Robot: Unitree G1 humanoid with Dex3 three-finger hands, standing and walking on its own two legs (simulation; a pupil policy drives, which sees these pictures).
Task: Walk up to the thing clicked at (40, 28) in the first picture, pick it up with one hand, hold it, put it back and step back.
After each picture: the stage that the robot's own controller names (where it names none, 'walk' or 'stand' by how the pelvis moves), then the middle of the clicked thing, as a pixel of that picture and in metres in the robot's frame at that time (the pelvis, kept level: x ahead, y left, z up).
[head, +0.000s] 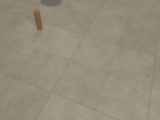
stand; (38, 20) +1.56 +0.50 -0.65
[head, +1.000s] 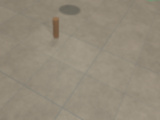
walk; (56, 28) +1.47 +0.24 -0.63
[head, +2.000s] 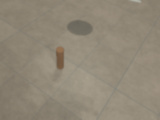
walk; (60, 58) +0.94 +0.15 -0.65
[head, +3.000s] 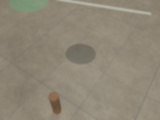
walk; (55, 103) +0.52 +0.19 -0.63
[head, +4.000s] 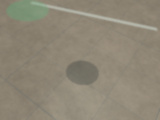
stand; out of the picture +0.30 +0.15 -0.63
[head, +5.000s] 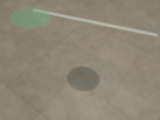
stand; out of the picture +0.30 +0.16 -0.66
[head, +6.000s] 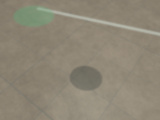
stand; out of the picture +0.29 +0.16 -0.66
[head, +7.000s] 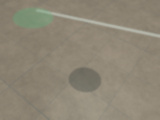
stand; out of the picture +0.29 +0.16 -0.66
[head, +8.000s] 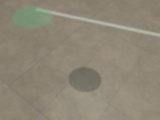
stand; out of the picture +0.28 +0.16 -0.66
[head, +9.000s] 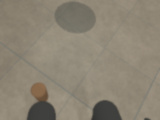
go down; (40, 93) +0.34 +0.16 -0.44
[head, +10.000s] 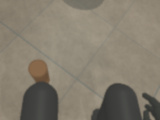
go down; (40, 75) +0.38 +0.16 -0.29
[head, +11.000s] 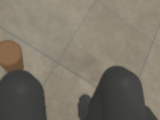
close in; (12, 61) +0.37 +0.19 -0.19
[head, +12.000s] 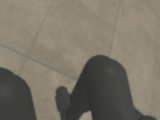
close; out of the picture +0.38 +0.20 -0.16
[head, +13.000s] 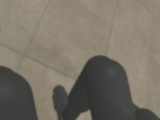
lift; out of the picture +0.39 +0.20 -0.16
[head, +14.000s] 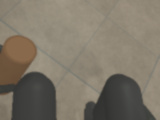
lift; (9, 70) +0.32 +0.22 -0.06
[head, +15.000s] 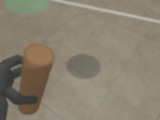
hold; (33, 84) +0.30 +0.14 +0.07
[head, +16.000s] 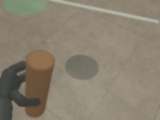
hold; (37, 88) +0.30 +0.14 +0.04
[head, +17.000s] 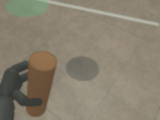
crouch; (39, 88) +0.30 +0.14 +0.04
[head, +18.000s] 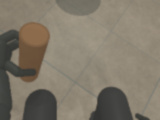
crouch; (31, 58) +0.39 +0.14 -0.04
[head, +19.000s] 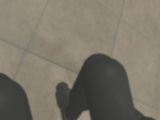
lower; out of the picture +0.42 +0.22 -0.16
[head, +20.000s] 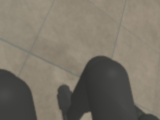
lower; out of the picture +0.41 +0.23 -0.16
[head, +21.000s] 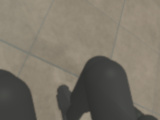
lower; out of the picture +0.40 +0.22 -0.16
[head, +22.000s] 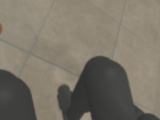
lower; out of the picture +0.39 +0.21 -0.16
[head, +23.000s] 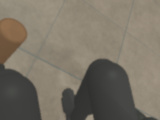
loosen; out of the picture +0.39 +0.18 -0.15
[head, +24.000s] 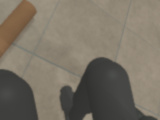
withdraw; (10, 29) +0.50 +0.12 -0.26
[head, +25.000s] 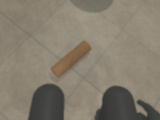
walk; (71, 58) +0.51 +0.05 -0.42
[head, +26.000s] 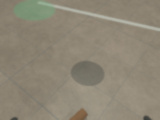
stand; out of the picture +0.42 +0.04 -0.68
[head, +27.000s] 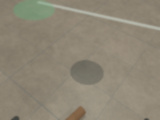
stand; out of the picture +0.44 +0.05 -0.69
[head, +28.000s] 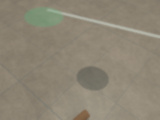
stand; out of the picture +0.46 +0.04 -0.74
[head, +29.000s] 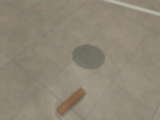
walk; (71, 101) +0.49 +0.02 -0.73
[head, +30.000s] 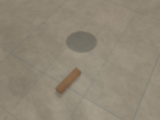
walk; (68, 80) +0.67 +0.11 -0.71
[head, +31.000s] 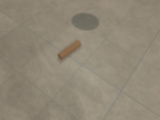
walk; (69, 49) +0.99 +0.10 -0.72
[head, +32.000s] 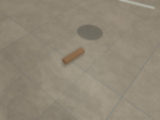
stand; (73, 55) +1.08 +0.07 -0.74
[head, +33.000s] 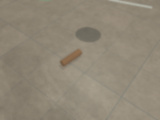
stand; (71, 57) +1.11 +0.11 -0.75
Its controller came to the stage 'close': yes
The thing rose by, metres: 0.69
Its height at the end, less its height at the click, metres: -0.09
